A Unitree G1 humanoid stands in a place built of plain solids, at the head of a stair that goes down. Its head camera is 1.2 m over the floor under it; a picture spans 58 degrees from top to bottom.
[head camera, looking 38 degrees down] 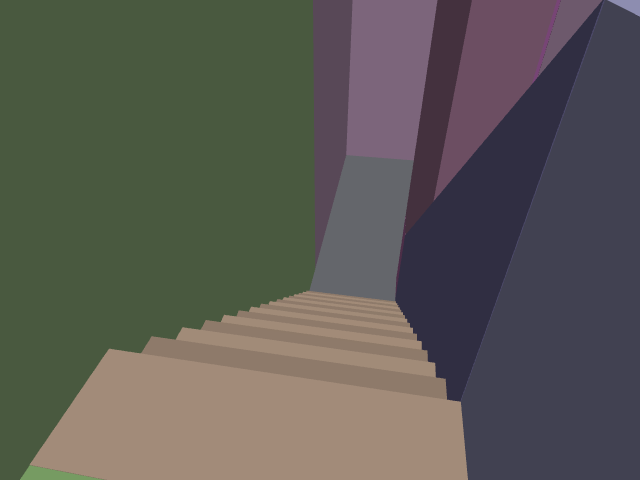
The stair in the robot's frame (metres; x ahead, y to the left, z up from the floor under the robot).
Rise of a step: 0.19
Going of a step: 0.21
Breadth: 1.36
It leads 10 degrees to the right of straight ahead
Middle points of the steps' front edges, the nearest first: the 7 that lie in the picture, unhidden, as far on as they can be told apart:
0.83 0.14 0.00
1.04 0.11 -0.19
1.25 0.07 -0.37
1.46 0.04 -0.56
1.67 0.00 -0.75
1.87 -0.04 -0.93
2.08 -0.07 -1.12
